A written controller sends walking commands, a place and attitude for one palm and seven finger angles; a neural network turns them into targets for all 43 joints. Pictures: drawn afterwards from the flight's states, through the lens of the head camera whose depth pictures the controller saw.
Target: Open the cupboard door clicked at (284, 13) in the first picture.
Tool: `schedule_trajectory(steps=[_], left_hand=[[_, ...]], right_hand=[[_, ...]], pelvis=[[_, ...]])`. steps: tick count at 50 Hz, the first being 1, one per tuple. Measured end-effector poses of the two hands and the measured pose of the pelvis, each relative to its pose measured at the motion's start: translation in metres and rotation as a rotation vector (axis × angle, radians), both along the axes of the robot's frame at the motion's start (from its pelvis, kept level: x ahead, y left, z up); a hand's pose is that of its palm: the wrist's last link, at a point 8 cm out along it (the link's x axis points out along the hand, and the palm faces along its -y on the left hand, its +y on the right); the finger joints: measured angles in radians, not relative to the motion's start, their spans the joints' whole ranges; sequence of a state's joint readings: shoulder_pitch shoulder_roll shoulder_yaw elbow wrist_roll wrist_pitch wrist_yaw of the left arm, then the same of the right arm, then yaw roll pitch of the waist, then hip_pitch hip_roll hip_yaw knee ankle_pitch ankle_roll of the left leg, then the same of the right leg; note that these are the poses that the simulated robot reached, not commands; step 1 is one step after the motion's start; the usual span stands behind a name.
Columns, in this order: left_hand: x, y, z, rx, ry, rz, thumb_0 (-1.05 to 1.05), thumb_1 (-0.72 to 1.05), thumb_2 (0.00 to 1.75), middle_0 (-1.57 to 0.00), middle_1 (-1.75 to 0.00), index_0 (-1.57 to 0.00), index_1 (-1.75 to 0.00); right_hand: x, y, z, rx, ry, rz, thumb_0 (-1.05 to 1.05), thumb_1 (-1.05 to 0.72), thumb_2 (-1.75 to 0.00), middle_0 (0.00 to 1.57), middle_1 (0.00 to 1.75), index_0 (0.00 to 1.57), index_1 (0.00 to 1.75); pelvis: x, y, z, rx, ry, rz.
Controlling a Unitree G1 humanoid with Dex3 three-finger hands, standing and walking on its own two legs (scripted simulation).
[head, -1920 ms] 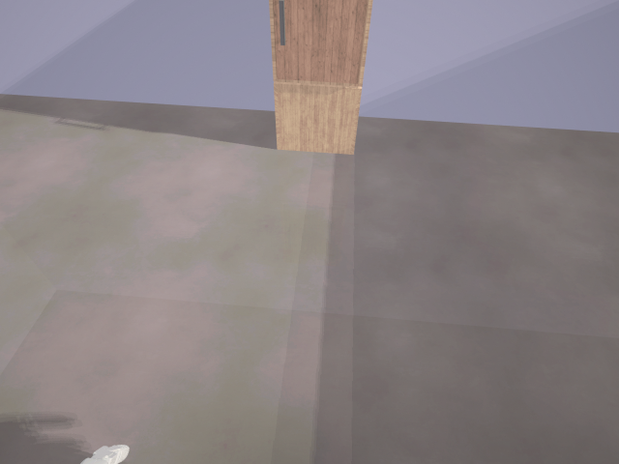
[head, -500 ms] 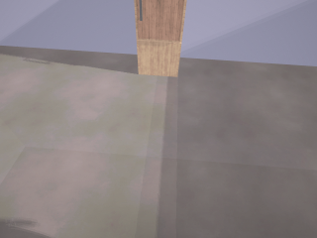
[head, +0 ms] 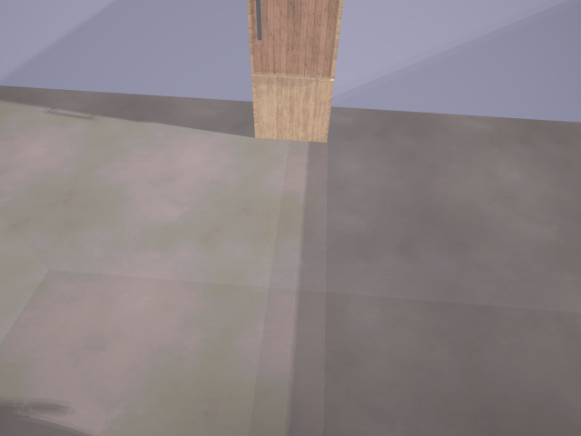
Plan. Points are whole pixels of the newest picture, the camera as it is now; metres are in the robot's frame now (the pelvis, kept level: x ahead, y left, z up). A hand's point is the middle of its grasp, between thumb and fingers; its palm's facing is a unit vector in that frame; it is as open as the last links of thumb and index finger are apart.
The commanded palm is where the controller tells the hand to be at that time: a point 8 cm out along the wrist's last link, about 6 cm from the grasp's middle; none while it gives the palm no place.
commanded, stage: walk to a spot facing it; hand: left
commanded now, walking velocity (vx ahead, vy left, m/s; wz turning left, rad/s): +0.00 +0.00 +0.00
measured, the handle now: (259, 17) +1.78 +0.25 -0.09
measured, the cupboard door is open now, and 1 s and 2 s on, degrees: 0 0 0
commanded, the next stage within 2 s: none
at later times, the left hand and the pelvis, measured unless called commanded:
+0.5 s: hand out of the picture +0.07 +0.21 -0.19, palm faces +0.01 -0.99 -0.12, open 7.4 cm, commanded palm none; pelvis +0.10 +0.04 +0.00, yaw +1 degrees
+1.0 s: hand (206, 308) +0.38 +0.20 -0.18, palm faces +0.11 -0.97 -0.21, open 7.2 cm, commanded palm none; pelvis +0.33 +0.00 -0.01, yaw +4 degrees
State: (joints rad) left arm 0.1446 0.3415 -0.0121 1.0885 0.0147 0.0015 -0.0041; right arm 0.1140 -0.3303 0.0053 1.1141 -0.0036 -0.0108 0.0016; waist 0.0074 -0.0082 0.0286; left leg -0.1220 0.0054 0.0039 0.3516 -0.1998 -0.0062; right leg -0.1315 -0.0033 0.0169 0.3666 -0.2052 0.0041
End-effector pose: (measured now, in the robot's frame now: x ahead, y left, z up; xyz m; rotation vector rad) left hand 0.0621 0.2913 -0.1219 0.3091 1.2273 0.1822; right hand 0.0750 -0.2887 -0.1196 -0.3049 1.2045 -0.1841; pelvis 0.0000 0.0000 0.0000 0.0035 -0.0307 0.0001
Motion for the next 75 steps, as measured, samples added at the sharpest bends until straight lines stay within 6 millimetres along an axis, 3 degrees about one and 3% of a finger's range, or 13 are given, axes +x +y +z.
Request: schedule_trajectory(steps=[9,17,20,26,31,35,39,43,51,56,61,66,75], left_hand=[[-0.015,-0.016,-0.014,-0.046,0.039,0.029,0.0,0.91,0.9,-0.2,-0.3,-0.2,-0.3],[-0.052,-0.029,-0.047,-0.171,0.168,0.133,0.0,0.91,0.9,-0.2,-0.3,-0.2,-0.3],[-0.052,-0.029,-0.049,-0.193,0.255,0.121,0.0,0.91,0.9,-0.2,-0.3,-0.2,-0.3],[0.018,-0.026,-0.039,-0.207,0.206,0.091,0.01,0.91,0.9,-0.2,-0.3,-0.2,-0.3],[0.111,-0.029,-0.036,-0.205,0.088,0.054,0.01,0.91,0.9,-0.19,-0.3,-0.2,-0.3],[0.199,-0.041,-0.038,-0.198,-0.003,-0.004,0.01,0.91,0.9,-0.19,-0.3,-0.19,-0.3],[0.284,-0.058,-0.043,-0.182,-0.119,-0.044,0.01,0.91,0.9,-0.19,-0.3,-0.19,-0.3],[0.32,-0.066,-0.038,-0.173,-0.188,-0.003,0.0,0.91,0.9,-0.19,-0.3,-0.2,-0.3],[0.302,-0.045,-0.026,-0.12,-0.038,0.131,-0.02,0.95,0.9,-0.2,-0.3,-0.2,-0.3],[0.285,-0.035,-0.033,-0.145,0.096,0.196,-0.01,0.94,0.9,-0.2,-0.3,-0.2,-0.3],[0.279,-0.026,-0.052,-0.202,0.212,0.28,0.0,0.92,0.9,-0.19,-0.3,-0.2,-0.3],[0.311,-0.009,-0.054,-0.232,0.282,0.275,0.0,0.92,0.9,-0.19,-0.3,-0.2,-0.3],[0.46,0.025,-0.033,-0.204,0.099,0.186,0.0,0.91,0.9,-0.19,-0.3,-0.19,-0.3]], right_hand=[[-0.015,0.015,-0.012,0.032,0.053,-0.011,0.0,-0.9,-0.9,0.2,0.3,0.2,0.3],[-0.027,0.062,-0.023,0.064,0.158,-0.039,0.01,-0.9,-0.9,0.2,0.3,0.2,0.3],[-0.033,0.081,-0.021,0.078,0.158,-0.094,0.0,-0.9,-0.9,0.2,0.3,0.2,0.3],[-0.062,0.118,-0.01,0.124,0.309,-0.173,0.0,-0.9,-0.9,0.2,0.3,0.2,0.3],[-0.07,0.136,-0.004,0.161,0.447,-0.229,0.0,-0.9,-0.9,0.2,0.3,0.2,0.3],[-0.053,0.136,-0.008,0.182,0.507,-0.271,0.0,-0.9,-0.9,0.2,0.3,0.2,0.3],[-0.016,0.122,-0.025,0.195,0.543,-0.287,0.0,-0.9,-0.9,0.2,0.3,0.2,0.3],[0.063,0.094,-0.039,0.182,0.464,-0.238,0.01,-0.9,-0.9,0.2,0.3,0.2,0.3],[0.292,0.061,-0.029,0.126,0.065,-0.059,0.0,-0.91,-0.9,0.19,0.3,0.2,0.3],[0.405,0.08,-0.014,0.127,-0.074,0.043,0.0,-0.91,-0.9,0.19,0.3,0.2,0.3],[0.491,0.118,-0.013,0.115,-0.125,0.143,0.0,-0.91,-0.9,0.19,0.3,0.2,0.3],[0.521,0.147,-0.014,0.114,-0.134,0.125,0.0,-0.91,-0.9,0.2,0.3,0.2,0.3],[0.492,0.141,-0.007,0.073,0.045,-0.033,-0.02,-0.95,-0.9,0.2,0.3,0.2,0.3]], pelvis=[[0.012,0.001,-0.004,-0.006,0.008,0.001],[0.049,0.025,-0.015,-0.025,0.015,0.028],[0.066,0.034,-0.014,-0.021,0.021,0.003],[0.103,0.039,-0.004,-0.029,0.032,0.024],[0.141,0.036,-0.005,-0.025,0.038,0.028],[0.18,0.027,-0.014,-0.018,0.04,0.023],[0.229,0.012,-0.031,-0.013,0.036,0.031],[0.267,0.002,-0.032,-0.02,0.011,0.054],[0.336,0.006,-0.011,-0.03,0.01,0.076],[0.381,0.02,-0.009,-0.044,0.017,0.086],[0.433,0.049,-0.021,-0.058,0.013,0.1],[0.471,0.073,-0.021,-0.038,-0.001,0.083],[0.536,0.091,0.0,-0.017,0.01,0.064]])
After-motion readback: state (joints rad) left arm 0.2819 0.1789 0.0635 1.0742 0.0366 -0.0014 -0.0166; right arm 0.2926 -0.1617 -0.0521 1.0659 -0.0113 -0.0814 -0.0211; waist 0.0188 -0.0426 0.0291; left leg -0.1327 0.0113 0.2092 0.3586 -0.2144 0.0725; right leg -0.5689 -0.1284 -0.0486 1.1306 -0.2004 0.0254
